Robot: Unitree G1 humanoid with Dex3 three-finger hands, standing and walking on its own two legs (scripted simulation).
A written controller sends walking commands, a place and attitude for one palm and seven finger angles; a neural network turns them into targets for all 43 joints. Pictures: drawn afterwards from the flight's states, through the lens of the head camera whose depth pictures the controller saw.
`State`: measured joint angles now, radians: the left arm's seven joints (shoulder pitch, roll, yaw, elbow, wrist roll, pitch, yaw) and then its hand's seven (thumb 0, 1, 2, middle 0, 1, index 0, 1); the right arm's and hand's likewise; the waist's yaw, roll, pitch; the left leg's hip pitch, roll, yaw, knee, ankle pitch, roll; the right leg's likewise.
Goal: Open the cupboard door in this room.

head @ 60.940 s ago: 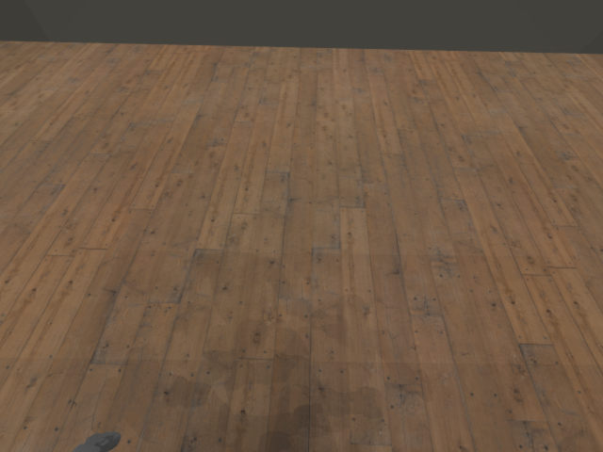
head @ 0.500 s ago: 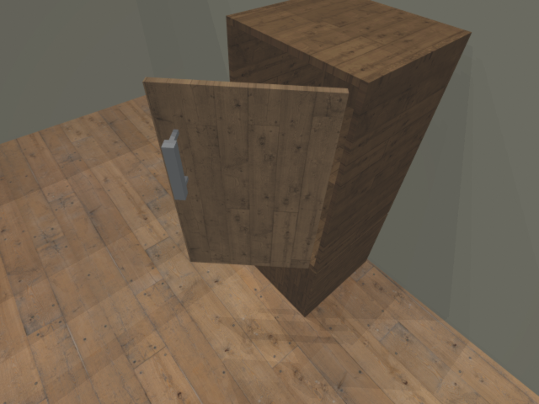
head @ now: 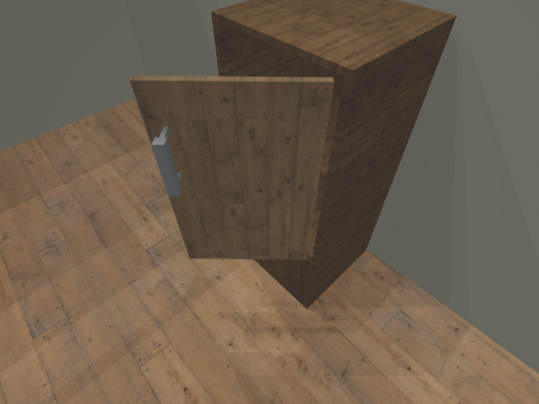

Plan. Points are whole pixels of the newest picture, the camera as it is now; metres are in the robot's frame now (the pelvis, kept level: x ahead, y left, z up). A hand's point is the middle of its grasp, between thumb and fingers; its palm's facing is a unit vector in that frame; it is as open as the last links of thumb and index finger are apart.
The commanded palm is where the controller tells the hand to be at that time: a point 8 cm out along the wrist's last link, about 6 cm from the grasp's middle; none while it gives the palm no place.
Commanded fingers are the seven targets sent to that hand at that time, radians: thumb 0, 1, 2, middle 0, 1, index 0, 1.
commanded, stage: come to a stop and stand still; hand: left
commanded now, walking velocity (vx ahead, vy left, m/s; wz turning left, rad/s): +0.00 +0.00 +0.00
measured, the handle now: (170, 162) +0.57 +0.23 +0.02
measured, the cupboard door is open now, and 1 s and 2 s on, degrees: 46 46 46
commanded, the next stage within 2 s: look again from close up in 0.44 s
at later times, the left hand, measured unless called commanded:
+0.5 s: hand out of the picture -0.06 +0.15 -0.17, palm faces +0.04 -0.99 -0.15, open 7.4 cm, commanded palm none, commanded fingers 0.00 0.90 0.90 -0.20 -0.30 -0.20 -0.30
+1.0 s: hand out of the picture -0.04 +0.15 -0.17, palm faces +0.05 -0.99 -0.14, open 7.4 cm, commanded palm none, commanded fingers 0.00 0.90 0.90 -0.20 -0.30 -0.20 -0.30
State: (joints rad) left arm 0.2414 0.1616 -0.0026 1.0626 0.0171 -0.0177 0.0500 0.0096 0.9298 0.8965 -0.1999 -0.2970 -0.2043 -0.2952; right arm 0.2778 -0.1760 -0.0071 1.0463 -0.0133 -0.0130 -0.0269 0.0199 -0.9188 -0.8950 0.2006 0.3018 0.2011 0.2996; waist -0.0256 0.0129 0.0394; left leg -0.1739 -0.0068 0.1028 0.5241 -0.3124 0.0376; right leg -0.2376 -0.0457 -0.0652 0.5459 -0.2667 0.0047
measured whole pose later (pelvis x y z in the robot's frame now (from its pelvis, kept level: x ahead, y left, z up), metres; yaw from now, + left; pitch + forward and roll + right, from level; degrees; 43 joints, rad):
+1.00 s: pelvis -0.02 +0.00 +0.01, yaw +0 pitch -2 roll +0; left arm 0.34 0.10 0.00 1.10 0.02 -0.02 0.04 0.01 0.91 0.90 -0.20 -0.30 -0.20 -0.29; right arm 0.33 -0.10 0.01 1.12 -0.01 -0.02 -0.02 0.01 -0.91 -0.90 0.20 0.30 0.20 0.30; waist 0.00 -0.01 0.01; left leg -0.19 -0.01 0.10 0.45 -0.24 0.04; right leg -0.24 -0.04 -0.07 0.46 -0.18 0.00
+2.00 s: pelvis +0.01 +0.00 +0.00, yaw -1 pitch -2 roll +0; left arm 0.27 0.15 -0.01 1.07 0.02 -0.01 0.04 0.01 0.93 0.90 -0.20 -0.30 -0.20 -0.30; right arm 0.31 -0.17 0.00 1.06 -0.02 -0.02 -0.03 0.01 -0.91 -0.90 0.20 0.30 0.20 0.30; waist -0.02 0.04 0.03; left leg -0.16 0.00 0.11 0.53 -0.33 0.04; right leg -0.24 -0.03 -0.05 0.54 -0.27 0.00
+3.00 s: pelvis +0.02 -0.02 +0.01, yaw -1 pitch -1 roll +1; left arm 0.30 0.13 0.00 1.13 0.02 -0.02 0.03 0.02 0.92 0.90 -0.20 -0.30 -0.20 -0.30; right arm 0.29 -0.12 0.01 1.15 -0.01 -0.03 -0.03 0.01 -0.91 -0.90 0.20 0.30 0.20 0.30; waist 0.00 0.01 0.03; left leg -0.11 0.02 0.10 0.42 -0.29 0.00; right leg -0.20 0.00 -0.07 0.46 -0.25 -0.03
